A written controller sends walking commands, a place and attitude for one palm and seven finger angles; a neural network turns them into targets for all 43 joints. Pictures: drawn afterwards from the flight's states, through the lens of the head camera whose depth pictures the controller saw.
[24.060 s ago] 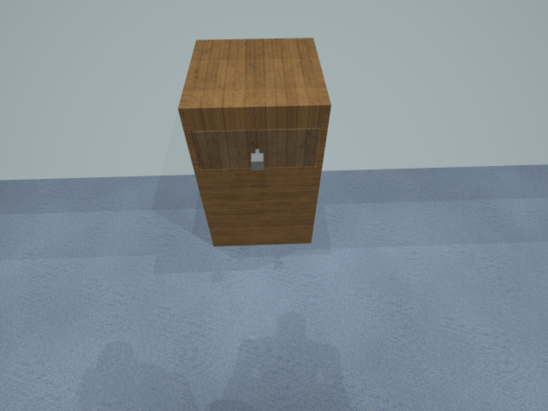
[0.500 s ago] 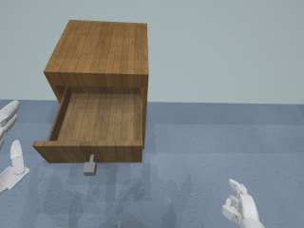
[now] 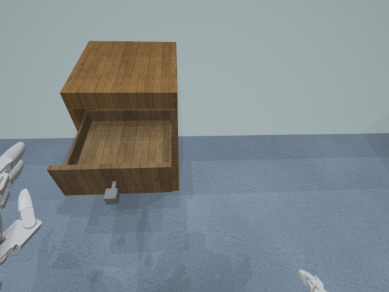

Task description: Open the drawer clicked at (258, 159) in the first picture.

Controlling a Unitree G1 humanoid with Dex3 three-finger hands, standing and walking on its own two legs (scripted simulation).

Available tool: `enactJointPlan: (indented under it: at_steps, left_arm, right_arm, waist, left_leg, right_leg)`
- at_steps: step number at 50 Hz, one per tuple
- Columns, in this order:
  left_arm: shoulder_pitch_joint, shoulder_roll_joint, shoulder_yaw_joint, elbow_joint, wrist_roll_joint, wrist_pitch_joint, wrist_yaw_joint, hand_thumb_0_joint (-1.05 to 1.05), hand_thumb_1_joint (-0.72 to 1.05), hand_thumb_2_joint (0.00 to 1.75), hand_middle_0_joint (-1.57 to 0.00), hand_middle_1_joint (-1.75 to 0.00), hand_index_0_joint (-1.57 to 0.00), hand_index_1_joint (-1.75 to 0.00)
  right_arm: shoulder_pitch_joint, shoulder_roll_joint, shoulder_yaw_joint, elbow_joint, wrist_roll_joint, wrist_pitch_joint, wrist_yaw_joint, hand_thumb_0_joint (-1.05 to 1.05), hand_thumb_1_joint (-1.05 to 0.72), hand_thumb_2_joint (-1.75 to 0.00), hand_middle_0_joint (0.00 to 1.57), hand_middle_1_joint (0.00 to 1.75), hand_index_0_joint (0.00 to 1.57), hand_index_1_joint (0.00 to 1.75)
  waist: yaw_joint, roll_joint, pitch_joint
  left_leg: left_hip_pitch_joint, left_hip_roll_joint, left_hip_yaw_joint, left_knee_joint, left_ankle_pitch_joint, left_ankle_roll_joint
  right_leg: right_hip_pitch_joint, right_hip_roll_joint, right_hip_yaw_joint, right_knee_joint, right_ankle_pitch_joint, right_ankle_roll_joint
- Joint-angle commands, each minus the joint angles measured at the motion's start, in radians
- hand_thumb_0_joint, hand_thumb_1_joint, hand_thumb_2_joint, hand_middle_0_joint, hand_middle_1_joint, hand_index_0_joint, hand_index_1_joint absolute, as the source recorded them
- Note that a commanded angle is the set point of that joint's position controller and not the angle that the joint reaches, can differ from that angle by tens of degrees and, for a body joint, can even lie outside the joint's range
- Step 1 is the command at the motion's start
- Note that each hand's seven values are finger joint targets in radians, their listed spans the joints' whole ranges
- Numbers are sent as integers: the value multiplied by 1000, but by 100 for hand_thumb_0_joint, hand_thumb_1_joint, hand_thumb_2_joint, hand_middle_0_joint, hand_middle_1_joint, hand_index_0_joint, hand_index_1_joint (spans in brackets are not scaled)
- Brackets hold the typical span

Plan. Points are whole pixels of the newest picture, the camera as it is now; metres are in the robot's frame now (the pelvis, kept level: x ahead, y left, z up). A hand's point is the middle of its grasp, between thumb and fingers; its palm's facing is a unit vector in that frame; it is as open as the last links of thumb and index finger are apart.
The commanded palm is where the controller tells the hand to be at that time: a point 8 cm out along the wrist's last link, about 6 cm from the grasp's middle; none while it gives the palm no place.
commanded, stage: stop stepping back and stand still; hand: left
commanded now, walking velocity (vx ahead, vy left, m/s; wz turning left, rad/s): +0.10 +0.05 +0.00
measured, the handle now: (113, 191) +0.47 +0.27 -0.22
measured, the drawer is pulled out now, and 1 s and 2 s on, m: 0.30 0.30 0.30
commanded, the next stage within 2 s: let the arm hang, fingers relaxed in 0.36 s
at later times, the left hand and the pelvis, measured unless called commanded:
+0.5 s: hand (36, 244) +0.18 +0.24 +0.11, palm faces +0.30 -0.83 -0.46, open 7.4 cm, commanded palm none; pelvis -0.02 +0.00 +0.00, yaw +0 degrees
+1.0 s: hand out of the picture -0.06 +0.20 -0.17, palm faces +0.02 -0.97 -0.23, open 7.2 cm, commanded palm none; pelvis -0.04 +0.00 +0.00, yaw +0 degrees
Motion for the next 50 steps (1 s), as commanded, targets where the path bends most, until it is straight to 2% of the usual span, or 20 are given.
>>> enactJointPlan:
  at_steps: [1, 2, 3, 5, 7, 9, 11, 13, 16, 19, 22, 23, 24, 26, 28, 30, 33, 36, 41, 50]
  left_arm:
    - [-2, 179, 123, -306, 3, -93, 34, 0, 90, 90, -20, -30, -20, -30]
    - [20, 192, 130, -310, 2, -92, 29, 0, 90, 90, -20, -30, -20, -30]
    - [31, 217, 155, -333, 3, -88, 24, 0, 90, 90, -20, -30, -20, -30]
    - [33, 220, 160, -367, 6, -99, 26, 0, 90, 90, -20, -30, -20, -30]
    - [17, 200, 147, -340, 1, -97, 28, 0, 90, 90, -20, -30, -20, -30]
    - [7, 181, 150, -226, -7, -98, 30, 0, 90, 90, -20, -30, -20, -30]
    - [1, 178, 156, -140, -14, -97, 30, 0, 90, 90, -20, -30, -20, -30]
    - [-28, 166, 143, -104, -15, -83, 28, 0, 90, 90, -20, -30, -20, -30]
    - [-32, 152, 131, -96, -8, -78, 26, 0, 90, 90, -20, -30, -20, -30]
    - [-51, 137, 96, -162, 0, -83, 25, 0, 90, 90, -20, -30, -20, -30]
    - [-101, 157, 87, -263, 10, -85, 31, 0, 90, 90, -20, -30, -20, -30]
    - [-225, 35, -237, 655, 111, 95, -100, 0, 90, 90, -20, -30, -20, -30]
    - [-178, -4, -216, 700, 85, 164, -125, 0, 90, 90, -20, -30, -20, -30]
    - [-204, -26, -238, 735, 77, 181, -132, 0, 90, 90, -20, -30, -20, -30]
    - [-276, 4, -248, 835, 78, 177, -134, 0, 90, 90, -20, -30, -20, -30]
    - [-331, 24, -257, 959, 76, 182, -131, 0, 90, 90, -20, -30, -20, -30]
    - [-383, 5, -283, 1137, 64, 206, -124, 0, 90, 90, -20, -30, -20, -30]
    - [-376, -3, -302, 1288, 56, 213, -121, 0, 90, 90, -20, -30, -20, -30]
    - [-352, -41, -309, 1454, 53, 210, -124, 0, 90, 90, -20, -30, -20, -30]
    - [-326, -80, -329, 1608, 45, 203, -119, 0, 90, 90, -20, -30, -20, -30]
  right_arm:
    - [-151, -121, -33, -207, -20, -125, -16, 0, -90, -90, 20, 30, 20, 30]
    - [-152, -124, -44, -217, -13, -125, -12, 0, -90, -90, 20, 30, 20, 30]
    - [-148, -133, -52, -219, -5, -124, -3, 0, -90, -90, 20, 30, 20, 30]
    - [-151, -93, -34, -191, -11, -130, 1, 0, -90, -90, 20, 30, 20, 30]
    - [-148, -110, -32, -188, -2, -136, 5, 0, -90, -90, 20, 30, 20, 30]
    - [-141, -117, -39, -171, 7, -135, 9, 0, -90, -90, 20, 30, 20, 30]
    - [-126, -113, -49, -168, 12, -119, 10, 0, -90, -90, 20, 30, 20, 30]
    - [-130, -103, -44, -164, 17, -96, 14, 0, -90, -90, 20, 30, 20, 30]
    - [-151, -95, -33, -165, 11, -82, 16, 0, -90, -90, 20, 30, 20, 30]
    - [-184, -99, -24, -186, 2, -83, 11, 0, -90, -90, 20, 30, 20, 30]
    - [-191, -95, -19, -199, -5, -93, 10, 0, -90, -90, 20, 30, 20, 30]
    - [-195, -267, -83, 82, -28, -98, 103, 0, -90, -90, 20, 30, 20, 30]
    - [-98, -175, -65, 64, -24, -27, 95, 0, -90, -90, 20, 30, 20, 30]
    - [-96, -148, -48, 33, -29, 1, 88, 0, -90, -90, 20, 30, 20, 30]
    - [-91, -151, -37, 26, -34, 13, 80, 0, -90, -90, 20, 30, 20, 30]
    - [-95, -167, -36, 42, -34, 33, 70, 0, -90, -90, 20, 30, 20, 30]
    - [-103, -142, -18, 98, -39, 58, 61, 0, -90, -90, 20, 30, 20, 30]
    - [-89, -111, -2, 155, -37, 70, 56, 0, -90, -90, 20, 30, 20, 30]
    - [-15, -77, 3, 236, -36, 84, 49, 0, -90, -90, 20, 30, 20, 30]
    - [110, -46, 4, 343, -31, 87, 38, 0, -90, -90, 20, 30, 20, 30]
  waist:
    - [43, 195, 1]
    - [44, 243, -35]
    - [57, 197, -98]
    - [41, 279, -38]
    - [40, 203, 18]
    - [36, 39, 40]
    - [25, -111, 57]
    - [18, -155, 75]
    - [22, -130, 54]
    - [37, 56, 39]
    - [41, 120, 21]
    - [10, 115, 103]
    - [34, 70, -25]
    - [44, 50, -64]
    - [49, -114, -82]
    - [50, -177, -88]
    - [57, 35, 5]
    - [69, 148, 44]
    - [63, 180, 83]
    - [53, 15, 131]
  left_leg:
    - [51, 146, -147, -406, 128, 78]
    - [133, 207, -203, -299, 356, 92]
    - [198, 207, -139, -229, 509, 82]
    - [129, 180, -148, -266, 457, 56]
    - [13, 167, -118, -250, 354, 50]
    - [-63, 111, -76, -200, 201, 27]
    - [-56, 28, -28, -94, 33, 4]
    - [-28, 2, -11, -34, -18, 1]
    - [35, 27, -25, -165, 70, 15]
    - [39, 93, -89, -288, 174, 30]
    - [27, 111, -102, -293, 243, 32]
    - [-76, 100, -117, -141, 443, 18]
    - [10, 110, -95, -133, 520, 15]
    - [-13, 125, -139, -131, 454, 30]
    - [10, 107, -152, -106, 530, 31]
    - [40, 71, -127, -95, 496, 12]
    - [47, 77, -127, -180, 484, 10]
    - [37, 76, -108, -226, 385, 8]
    - [21, 73, -104, -274, 132, 13]
    - [41, 89, -106, -289, 140, 23]
  right_leg:
    - [89, -59, 81, 49, -5, 3]
    - [27, -32, 15, 133, 49, 18]
    - [25, -23, -9, 145, 31, 31]
    - [27, -32, -17, 93, -76, 17]
    - [126, -40, 1, 10, 37, 14]
    - [195, -69, 71, -49, 160, 8]
    - [112, -158, 232, -178, 40, -29]
    - [48, -221, 291, -268, -62, -63]
    - [59, -170, 191, -224, -49, -31]
    - [122, -83, 116, -114, 59, 17]
    - [177, -63, 95, -70, 165, 23]
    - [2, -89, 31, 121, 297, -1]
    - [31, -75, 65, 112, 257, -2]
    - [35, -68, 52, 121, 142, -2]
    - [93, -77, 71, 86, 267, -12]
    - [125, -117, 120, 51, 368, -44]
    - [116, -93, 109, 27, 298, -32]
    - [150, -77, 110, -29, 193, -20]
    - [147, -75, 111, -115, 37, -24]
    - [108, -84, 102, -140, 22, -29]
